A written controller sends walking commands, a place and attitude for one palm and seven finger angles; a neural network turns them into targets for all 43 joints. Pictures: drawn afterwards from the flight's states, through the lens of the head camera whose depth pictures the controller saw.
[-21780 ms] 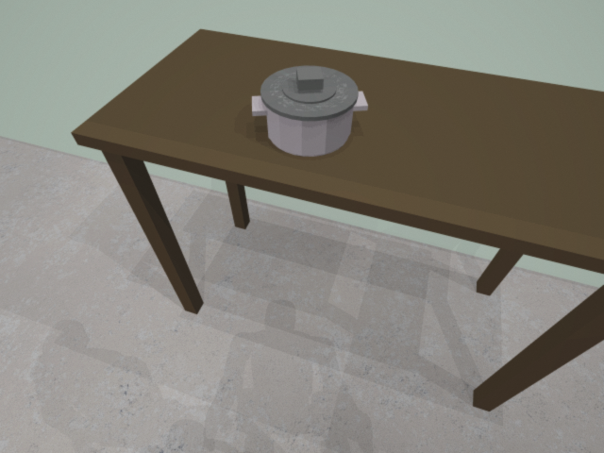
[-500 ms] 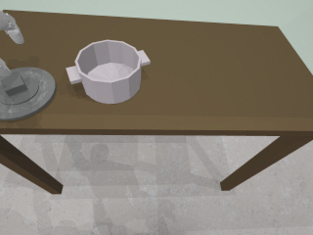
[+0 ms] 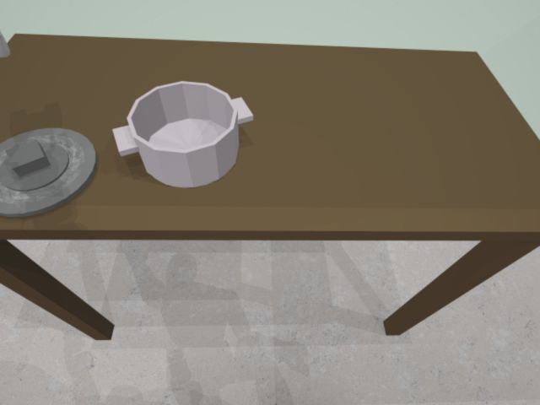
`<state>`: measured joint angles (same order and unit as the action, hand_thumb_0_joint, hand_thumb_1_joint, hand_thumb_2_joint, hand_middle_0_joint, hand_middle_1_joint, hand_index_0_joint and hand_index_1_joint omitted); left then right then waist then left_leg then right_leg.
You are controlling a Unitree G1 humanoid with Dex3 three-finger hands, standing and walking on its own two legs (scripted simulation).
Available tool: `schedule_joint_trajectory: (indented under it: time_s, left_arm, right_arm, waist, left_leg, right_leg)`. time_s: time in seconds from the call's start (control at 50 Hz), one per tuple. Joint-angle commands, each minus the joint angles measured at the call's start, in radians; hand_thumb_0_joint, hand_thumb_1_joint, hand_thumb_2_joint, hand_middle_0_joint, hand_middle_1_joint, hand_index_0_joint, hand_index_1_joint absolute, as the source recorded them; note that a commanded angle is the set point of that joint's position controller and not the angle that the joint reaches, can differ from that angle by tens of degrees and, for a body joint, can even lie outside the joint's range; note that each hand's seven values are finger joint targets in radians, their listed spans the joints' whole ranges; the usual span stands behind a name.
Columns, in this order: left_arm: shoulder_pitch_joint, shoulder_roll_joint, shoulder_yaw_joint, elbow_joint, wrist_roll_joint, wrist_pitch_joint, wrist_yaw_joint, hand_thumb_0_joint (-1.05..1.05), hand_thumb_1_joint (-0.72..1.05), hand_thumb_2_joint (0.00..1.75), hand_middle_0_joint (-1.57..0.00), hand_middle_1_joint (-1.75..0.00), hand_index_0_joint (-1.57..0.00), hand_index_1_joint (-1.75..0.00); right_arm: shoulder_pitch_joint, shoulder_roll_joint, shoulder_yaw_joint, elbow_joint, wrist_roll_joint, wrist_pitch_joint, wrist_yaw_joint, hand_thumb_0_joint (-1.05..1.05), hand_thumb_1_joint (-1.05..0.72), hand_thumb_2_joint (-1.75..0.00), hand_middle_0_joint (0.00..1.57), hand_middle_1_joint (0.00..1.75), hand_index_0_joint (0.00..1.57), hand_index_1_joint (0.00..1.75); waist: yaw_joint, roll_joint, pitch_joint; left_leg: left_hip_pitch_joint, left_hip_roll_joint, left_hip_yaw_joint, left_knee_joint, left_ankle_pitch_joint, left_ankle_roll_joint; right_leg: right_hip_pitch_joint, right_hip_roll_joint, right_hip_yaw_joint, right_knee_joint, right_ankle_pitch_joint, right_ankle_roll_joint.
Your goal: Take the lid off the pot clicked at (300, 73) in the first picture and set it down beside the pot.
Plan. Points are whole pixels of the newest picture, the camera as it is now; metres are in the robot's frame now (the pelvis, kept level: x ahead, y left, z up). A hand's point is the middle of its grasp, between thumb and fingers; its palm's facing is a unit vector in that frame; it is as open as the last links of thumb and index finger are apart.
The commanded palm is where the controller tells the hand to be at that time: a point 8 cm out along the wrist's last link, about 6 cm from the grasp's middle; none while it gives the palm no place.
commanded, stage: raise the empty hand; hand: left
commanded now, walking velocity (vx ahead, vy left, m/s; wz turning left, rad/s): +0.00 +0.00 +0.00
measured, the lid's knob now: (28, 157) +0.49 +0.34 +0.07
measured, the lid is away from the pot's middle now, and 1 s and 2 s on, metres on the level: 0.24 0.24 0.24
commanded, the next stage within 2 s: draw the hand back to the body in 0.18 s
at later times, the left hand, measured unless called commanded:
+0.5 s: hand out of the picture +0.50 +0.32 +0.23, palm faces -0.27 -0.12 -0.96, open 11.1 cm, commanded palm +0.48 +0.32 +0.30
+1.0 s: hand out of the picture +0.44 +0.26 +0.28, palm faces +0.38 -0.87 -0.31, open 11.0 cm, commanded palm +0.38 +0.30 +0.29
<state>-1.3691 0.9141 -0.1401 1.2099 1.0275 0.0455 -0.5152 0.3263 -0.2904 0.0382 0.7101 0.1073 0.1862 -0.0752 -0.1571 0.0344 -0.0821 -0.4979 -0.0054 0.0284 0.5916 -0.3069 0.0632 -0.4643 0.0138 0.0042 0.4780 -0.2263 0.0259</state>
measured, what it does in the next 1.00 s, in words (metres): stands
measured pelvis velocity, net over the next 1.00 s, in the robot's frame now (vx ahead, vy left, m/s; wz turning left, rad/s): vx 0.01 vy -0.01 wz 0.01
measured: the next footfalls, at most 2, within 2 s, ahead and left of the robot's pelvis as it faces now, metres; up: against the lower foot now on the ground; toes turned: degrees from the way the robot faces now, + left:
none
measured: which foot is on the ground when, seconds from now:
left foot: down 0.00-1.00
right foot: down 0.00-1.00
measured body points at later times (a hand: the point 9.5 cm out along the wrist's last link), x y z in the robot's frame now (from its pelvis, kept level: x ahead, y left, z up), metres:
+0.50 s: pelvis +0.01 +0.00 +0.00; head +0.08 +0.00 +0.45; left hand +0.51 +0.32 +0.29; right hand +0.02 -0.28 -0.12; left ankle -0.02 +0.08 -0.73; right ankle +0.00 -0.14 -0.73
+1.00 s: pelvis +0.01 -0.01 +0.01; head +0.03 +0.00 +0.46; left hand +0.41 +0.31 +0.29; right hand +0.15 -0.25 -0.09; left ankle -0.02 +0.08 -0.73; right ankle +0.00 -0.14 -0.73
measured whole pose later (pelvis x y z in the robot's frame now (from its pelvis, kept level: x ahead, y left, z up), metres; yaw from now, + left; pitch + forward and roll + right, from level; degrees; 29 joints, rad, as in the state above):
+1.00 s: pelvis +0.01 -0.01 +0.01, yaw +1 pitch +3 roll -2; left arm -0.79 0.59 0.27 0.56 0.04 -0.03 -0.02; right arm 0.23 -0.24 0.07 0.60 0.07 0.07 -0.05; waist -0.01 0.01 0.00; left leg -0.23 -0.01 0.02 0.47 -0.28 0.04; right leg -0.21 0.01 0.00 0.39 -0.22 0.01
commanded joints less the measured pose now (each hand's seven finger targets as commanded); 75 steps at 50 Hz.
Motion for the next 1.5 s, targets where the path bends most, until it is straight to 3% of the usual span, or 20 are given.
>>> schedule_joint_trajectory:
  time_s: [0.0,0.08,0.26,0.38,0.46,0.52,0.62,0.74,0.76,0.78,0.8,0.86,0.98,1.06,1.12,1.18,1.22,1.28,1.38,1.48]
  left_arm:
    - [-0.560,0.203,0.021,-0.266,-0.004,0.008,0.034,0.00,-0.06,0.74,-0.39,-0.78,-0.39,-0.78]
    - [-0.468,0.178,-0.009,-0.095,0.002,0.034,0.028,0.00,-0.06,0.74,-0.39,-0.78,-0.39,-0.78]
    - [-0.583,0.179,-0.005,-0.196,0.011,0.036,0.031,0.00,-0.06,0.74,-0.39,-0.78,-0.39,-0.78]
    - [-0.445,0.188,0.033,-0.203,0.008,0.029,0.038,0.00,-0.06,0.74,-0.39,-0.78,-0.39,-0.78]
    - [-0.392,0.291,0.120,-0.279,0.016,0.013,0.049,0.00,-0.06,0.74,-0.39,-0.78,-0.39,-0.78]
    - [-0.388,0.314,0.159,-0.428,-0.003,0.005,0.051,0.00,-0.06,0.74,-0.39,-0.78,-0.39,-0.78]
    - [-0.109,0.285,0.197,-0.485,-0.053,0.014,0.041,0.00,-0.06,0.74,-0.39,-0.78,-0.39,-0.78]
    - [-0.059,0.308,0.245,-0.683,-0.091,0.034,0.037,0.00,-0.06,0.74,-0.39,-0.78,-0.39,-0.78]
    - [-0.167,0.073,0.449,-0.749,-0.717,-0.048,0.221,0.00,-0.06,0.74,-0.39,-0.78,-0.39,-0.78]
    - [-0.059,0.031,0.379,-0.714,-0.767,-0.070,0.307,0.00,-0.06,0.74,-0.39,-0.78,-0.39,-0.78]
    - [0.006,-0.016,0.405,-0.705,-0.865,-0.090,0.364,0.00,-0.06,0.74,-0.39,-0.78,-0.39,-0.78]
    - [0.071,-0.015,0.474,-0.808,-0.991,-0.123,0.484,0.00,-0.06,0.74,-0.39,-0.78,-0.39,-0.78]
    - [0.132,-0.051,0.527,-0.990,-1.052,-0.158,0.579,0.00,0.09,0.77,-0.36,-0.71,-0.36,-0.71]
    - [0.337,-0.087,0.555,-0.997,-1.074,-0.154,0.593,0.00,0.18,0.78,-0.34,-0.66,-0.34,-0.66]
    - [0.369,-0.055,0.598,-1.127,-1.083,-0.168,0.600,0.00,0.25,0.79,-0.33,-0.63,-0.33,-0.63]
    - [0.448,-0.078,0.605,-1.140,-1.089,-0.162,0.603,0.00,0.33,0.80,-0.31,-0.59,-0.31,-0.59]
    - [0.444,-0.119,0.570,-1.209,-1.093,-0.169,0.602,0.00,0.37,0.81,-0.30,-0.57,-0.30,-0.57]
    - [0.571,-0.118,0.603,-1.148,-1.099,-0.150,0.609,0.00,0.45,0.82,-0.29,-0.53,-0.29,-0.53]
    - [0.580,-0.128,0.606,-1.305,-1.106,-0.171,0.613,0.00,0.56,0.84,-0.27,-0.47,-0.27,-0.47]
    - [0.711,-0.136,0.642,-1.334,-1.118,-0.168,0.613,0.00,0.68,0.86,-0.24,-0.41,-0.24,-0.41]
  right_arm:
    - [0.081,-0.173,-0.062,-0.056,-0.002,-0.026,-0.016,0.00,-0.90,-0.90,0.20,0.30,0.20,0.30]
    - [0.084,-0.182,-0.049,-0.035,-0.004,-0.031,-0.019,0.00,-0.90,-0.90,0.20,0.30,0.20,0.30]
    - [0.090,-0.182,-0.060,-0.022,-0.010,-0.048,-0.015,0.00,-0.90,-0.90,0.20,0.30,0.20,0.30]
    - [0.067,-0.174,-0.064,-0.060,-0.016,-0.021,-0.003,0.00,-0.90,-0.90,0.20,0.30,0.20,0.30]
    - [0.041,-0.167,-0.065,-0.102,-0.021,0.003,-0.002,0.00,-0.90,-0.90,0.20,0.30,0.20,0.30]
    - [0.013,-0.160,-0.070,-0.131,-0.021,0.012,0.011,0.00,-0.90,-0.90,0.20,0.30,0.20,0.30]
    - [-0.039,-0.154,-0.065,-0.177,-0.016,0.017,0.028,0.00,-0.90,-0.90,0.20,0.30,0.20,0.30]
    - [-0.101,-0.150,-0.061,-0.210,-0.012,0.027,0.032,0.00,-0.90,-0.90,0.20,0.30,0.20,0.30]
    - [0.070,-0.087,-0.071,-0.279,-0.013,-0.028,0.034,0.00,-0.90,-0.90,0.20,0.30,0.20,0.30]
    - [0.010,-0.116,-0.052,-0.260,-0.022,-0.046,0.028,0.00,-0.90,-0.90,0.20,0.30,0.20,0.30]
    - [-0.006,-0.126,-0.058,-0.256,-0.025,-0.064,0.019,0.00,-0.90,-0.90,0.20,0.30,0.20,0.30]
    - [-0.051,-0.129,-0.047,-0.234,-0.034,-0.103,0.006,0.00,-0.90,-0.90,0.20,0.30,0.20,0.30]
    - [-0.112,-0.109,-0.038,-0.190,-0.054,-0.185,0.014,0.00,-0.90,-0.90,0.20,0.30,0.20,0.30]
    - [-0.147,-0.106,-0.039,-0.176,-0.063,-0.206,0.018,0.00,-0.90,-0.90,0.20,0.30,0.20,0.30]
    - [-0.172,-0.109,-0.045,-0.179,-0.064,-0.224,0.022,0.00,-0.90,-0.90,0.20,0.30,0.20,0.30]
    - [-0.186,-0.105,-0.047,-0.169,-0.064,-0.234,0.020,0.00,-0.90,-0.90,0.20,0.30,0.20,0.30]
    - [-0.210,-0.100,-0.047,-0.168,-0.061,-0.245,0.020,0.00,-0.90,-0.90,0.20,0.30,0.20,0.30]
    - [-0.205,-0.102,-0.047,-0.155,-0.063,-0.245,0.016,0.00,-0.90,-0.90,0.20,0.30,0.20,0.30]
    - [-0.254,-0.087,-0.044,-0.164,-0.063,-0.267,0.011,0.00,-0.90,-0.90,0.20,0.30,0.20,0.30]
    - [-0.271,-0.080,-0.041,-0.161,-0.069,-0.273,0.011,0.00,-0.90,-0.90,0.20,0.30,0.20,0.30]
  waist:
    - [0.003,0.166,-0.417]
    - [-0.007,0.041,-0.292]
    - [-0.007,0.129,-0.396]
    - [0.017,0.075,-0.366]
    - [0.038,0.073,-0.429]
    - [0.055,0.156,-0.495]
    - [0.079,0.087,-0.423]
    - [0.090,0.091,-0.415]
    - [0.054,0.082,-0.291]
    - [0.070,0.078,-0.280]
    - [0.074,0.059,-0.264]
    - [0.105,0.010,-0.272]
    - [0.131,0.181,-0.247]
    - [0.149,0.053,-0.208]
    - [0.160,0.074,-0.243]
    - [0.164,0.038,-0.220]
    - [0.157,0.085,-0.204]
    - [0.169,0.003,-0.156]
    - [0.175,0.052,-0.185]
    - [0.191,0.006,-0.153]
  left_leg:
    - [0.389,0.006,-0.047,-0.044,0.560,-0.002]
    - [0.257,-0.006,-0.022,-0.069,0.377,0.010]
    - [0.378,0.001,-0.043,-0.067,0.519,0.002]
    - [0.328,-0.006,-0.034,-0.059,0.555,0.003]
    - [0.319,-0.013,-0.023,-0.043,0.608,0.012]
    - [0.409,-0.003,-0.048,-0.034,0.731,0.003]
    - [0.393,0.006,-0.053,-0.026,0.781,0.006]
    - [0.419,0.000,-0.070,-0.042,0.746,0.010]
    - [0.546,0.054,-0.054,-0.067,0.644,-0.044]
    - [0.599,0.076,-0.105,-0.097,0.578,-0.051]
    - [0.600,0.085,-0.107,-0.118,0.500,-0.044]
    - [0.509,0.061,-0.055,-0.148,0.440,-0.029]
    - [0.526,0.055,-0.046,-0.188,0.493,-0.052]
    - [0.459,0.051,-0.012,-0.199,0.507,-0.038]
    - [0.479,0.046,-0.002,-0.201,0.528,-0.030]
    - [0.461,0.039,0.011,-0.209,0.503,-0.028]
    - [0.480,0.034,0.015,-0.209,0.491,-0.025]
    - [0.440,0.027,0.021,-0.222,0.428,-0.022]
    - [0.477,0.017,0.023,-0.228,0.394,-0.018]
    - [0.460,0.013,0.028,-0.233,0.373,-0.015]
  right_leg:
    - [0.076,0.049,-0.044,-0.042,0.246,-0.048]
    - [0.092,0.048,-0.041,-0.053,0.212,-0.042]
    - [0.084,0.048,-0.038,-0.063,0.247,-0.041]
    - [0.121,0.045,-0.042,-0.035,0.281,-0.044]
    - [0.195,0.039,-0.029,-0.015,0.345,-0.043]
    - [0.186,0.037,-0.027,-0.006,0.354,-0.047]
    - [0.190,0.031,-0.032,-0.005,0.350,-0.041]
    - [0.203,0.028,-0.036,-0.017,0.323,-0.046]
    - [0.088,0.018,-0.070,-0.047,0.228,-0.069]
    - [0.079,0.023,-0.051,-0.056,0.130,-0.070]
    - [0.077,0.023,-0.041,-0.081,0.083,-0.072]
    - [0.235,0.015,-0.030,-0.096,0.197,-0.068]
    - [0.316,0.016,-0.034,-0.120,0.253,-0.073]
    - [0.400,0.014,-0.031,-0.123,0.338,-0.064]
    - [0.443,0.008,-0.023,-0.127,0.381,-0.062]
    - [0.457,0.007,-0.023,-0.130,0.392,-0.057]
    - [0.440,0.007,-0.021,-0.139,0.380,-0.056]
    - [0.446,0.007,-0.025,-0.144,0.369,-0.053]
    - [0.455,0.006,-0.017,-0.151,0.342,-0.049]
    - [0.471,0.003,-0.014,-0.158,0.349,-0.043]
